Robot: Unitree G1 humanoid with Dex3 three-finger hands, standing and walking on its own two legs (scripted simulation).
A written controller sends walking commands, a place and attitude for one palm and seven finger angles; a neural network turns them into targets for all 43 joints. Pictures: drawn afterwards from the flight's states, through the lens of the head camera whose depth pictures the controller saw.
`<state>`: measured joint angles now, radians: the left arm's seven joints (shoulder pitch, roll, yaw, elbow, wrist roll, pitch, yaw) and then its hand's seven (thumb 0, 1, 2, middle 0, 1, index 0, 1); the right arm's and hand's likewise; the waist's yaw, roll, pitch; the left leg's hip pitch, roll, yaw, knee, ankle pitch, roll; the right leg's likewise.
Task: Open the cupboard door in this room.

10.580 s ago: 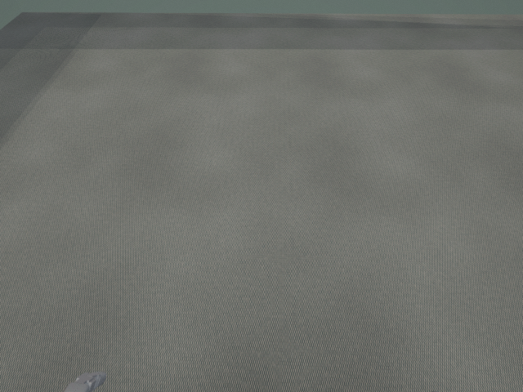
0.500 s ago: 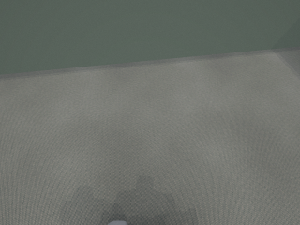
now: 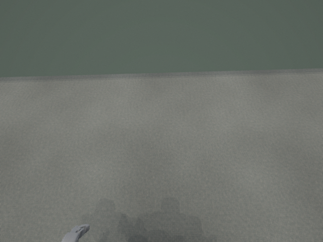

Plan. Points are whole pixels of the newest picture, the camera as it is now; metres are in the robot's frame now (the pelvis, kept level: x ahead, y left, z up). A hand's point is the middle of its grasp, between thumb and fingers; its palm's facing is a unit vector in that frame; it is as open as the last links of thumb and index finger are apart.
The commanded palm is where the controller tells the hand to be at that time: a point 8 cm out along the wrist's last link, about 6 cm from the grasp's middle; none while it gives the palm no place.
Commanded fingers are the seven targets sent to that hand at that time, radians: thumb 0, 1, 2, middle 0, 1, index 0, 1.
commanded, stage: turn or walk to find it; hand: left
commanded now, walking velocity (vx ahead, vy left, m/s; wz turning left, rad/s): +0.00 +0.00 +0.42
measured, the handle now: out of the picture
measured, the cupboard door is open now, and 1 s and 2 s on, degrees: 0 0 0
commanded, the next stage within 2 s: none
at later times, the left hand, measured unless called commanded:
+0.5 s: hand out of the picture -0.06 +0.25 -0.19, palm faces +0.26 -0.94 -0.24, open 7.4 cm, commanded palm none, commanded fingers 0.00 0.90 0.90 -0.20 -0.30 -0.20 -0.30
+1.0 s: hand out of the picture -0.01 +0.23 -0.14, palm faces +0.39 -0.88 -0.28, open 7.4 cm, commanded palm none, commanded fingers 0.00 0.90 0.90 -0.20 -0.30 -0.20 -0.30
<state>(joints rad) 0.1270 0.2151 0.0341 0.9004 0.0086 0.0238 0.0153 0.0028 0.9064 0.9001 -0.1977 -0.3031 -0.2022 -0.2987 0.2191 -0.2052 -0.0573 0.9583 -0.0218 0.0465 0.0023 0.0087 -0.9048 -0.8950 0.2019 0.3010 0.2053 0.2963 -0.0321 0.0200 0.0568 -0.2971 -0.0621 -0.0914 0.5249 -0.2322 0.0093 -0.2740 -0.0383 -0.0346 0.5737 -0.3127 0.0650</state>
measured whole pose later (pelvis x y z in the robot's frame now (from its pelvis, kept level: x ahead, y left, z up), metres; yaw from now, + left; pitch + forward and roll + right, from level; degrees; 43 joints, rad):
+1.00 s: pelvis -0.05 +0.00 +0.00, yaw +25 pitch +0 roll +1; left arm 0.12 0.19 0.03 0.90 0.01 0.01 0.02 0.00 0.91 0.90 -0.20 -0.30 -0.20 -0.30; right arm 0.25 -0.22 -0.07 0.98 -0.02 0.05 0.00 0.01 -0.91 -0.90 0.20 0.30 0.20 0.30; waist -0.04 0.05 0.06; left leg -0.35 -0.07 -0.12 0.61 -0.31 0.00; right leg -0.26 -0.02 -0.05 0.54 -0.29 0.02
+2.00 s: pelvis -0.07 -0.03 +0.00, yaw +51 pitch -1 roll +2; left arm 0.16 0.16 0.02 0.90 0.02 0.01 0.02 0.00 0.90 0.90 -0.20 -0.30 -0.21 -0.30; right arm 0.23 -0.25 -0.09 0.98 -0.02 0.08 0.01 0.01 -0.91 -0.90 0.20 0.30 0.20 0.30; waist -0.03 0.06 0.07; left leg -0.46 -0.05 -0.07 1.03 -0.43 -0.02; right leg -0.25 -0.06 -0.11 0.55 -0.29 -0.03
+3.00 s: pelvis -0.09 -0.07 +0.01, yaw +77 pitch -1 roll +2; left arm 0.20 0.15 0.02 0.93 0.02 0.01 0.02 0.00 0.90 0.90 -0.20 -0.30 -0.21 -0.30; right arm 0.24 -0.25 -0.09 1.00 -0.02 0.08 0.02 0.01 -0.91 -0.90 0.20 0.30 0.20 0.30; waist -0.03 0.05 0.07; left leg -0.49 0.01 -0.03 1.15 -0.37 -0.06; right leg -0.22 -0.08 -0.16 0.50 -0.27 -0.03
